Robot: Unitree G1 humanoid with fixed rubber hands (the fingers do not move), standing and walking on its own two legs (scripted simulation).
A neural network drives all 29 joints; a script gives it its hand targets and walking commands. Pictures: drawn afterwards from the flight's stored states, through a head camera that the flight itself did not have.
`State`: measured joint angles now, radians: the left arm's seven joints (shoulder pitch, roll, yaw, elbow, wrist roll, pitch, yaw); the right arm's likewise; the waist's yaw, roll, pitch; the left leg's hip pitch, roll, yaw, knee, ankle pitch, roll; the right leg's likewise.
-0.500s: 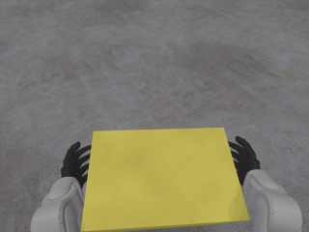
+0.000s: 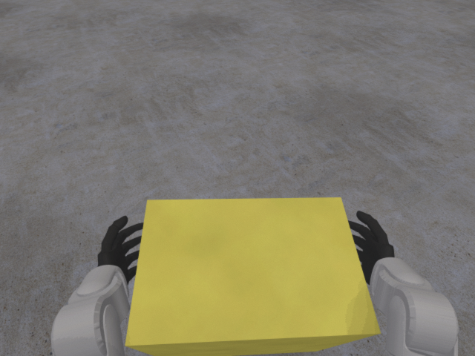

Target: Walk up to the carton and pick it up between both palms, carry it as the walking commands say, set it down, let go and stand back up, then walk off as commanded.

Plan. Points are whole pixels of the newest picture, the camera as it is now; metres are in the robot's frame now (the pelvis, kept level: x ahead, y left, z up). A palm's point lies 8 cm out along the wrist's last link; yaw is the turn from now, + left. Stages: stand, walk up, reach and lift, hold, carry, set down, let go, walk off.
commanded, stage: carry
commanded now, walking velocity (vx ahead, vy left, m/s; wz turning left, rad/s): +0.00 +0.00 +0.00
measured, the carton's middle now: (243, 286) +0.24 +0.01 +0.00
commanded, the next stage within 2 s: none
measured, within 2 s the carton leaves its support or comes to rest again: neither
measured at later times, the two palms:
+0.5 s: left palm (120, 264) +0.23 +0.19 +0.10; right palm (380, 261) +0.23 -0.19 +0.09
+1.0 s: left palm (135, 254) +0.26 +0.18 +0.07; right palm (376, 254) +0.25 -0.20 +0.08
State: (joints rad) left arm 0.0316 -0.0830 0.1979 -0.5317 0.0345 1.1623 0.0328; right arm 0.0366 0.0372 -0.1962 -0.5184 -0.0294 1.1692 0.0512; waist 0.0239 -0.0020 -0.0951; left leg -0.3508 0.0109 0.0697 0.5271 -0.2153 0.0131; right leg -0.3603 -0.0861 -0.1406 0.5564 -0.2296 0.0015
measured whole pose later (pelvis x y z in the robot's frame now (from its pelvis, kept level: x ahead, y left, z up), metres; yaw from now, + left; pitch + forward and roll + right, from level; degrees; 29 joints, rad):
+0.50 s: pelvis +0.00 +0.00 +0.00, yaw -1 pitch +2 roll +0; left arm 0.02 -0.09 0.20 -0.53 0.05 1.15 0.03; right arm 0.02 0.05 -0.21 -0.51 -0.03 1.15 0.05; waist 0.02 -0.01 -0.08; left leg -0.35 0.03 0.08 0.52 -0.21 0.01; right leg -0.35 -0.07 -0.13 0.52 -0.21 0.00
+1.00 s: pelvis +0.01 +0.00 +0.00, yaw -2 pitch +2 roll +0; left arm -0.05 -0.08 0.21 -0.29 0.08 1.01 0.01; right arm -0.05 0.03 -0.21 -0.28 -0.07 1.02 0.06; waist 0.01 -0.01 -0.08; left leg -0.33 0.04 0.08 0.52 -0.23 0.00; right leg -0.33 -0.05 -0.12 0.52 -0.22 -0.01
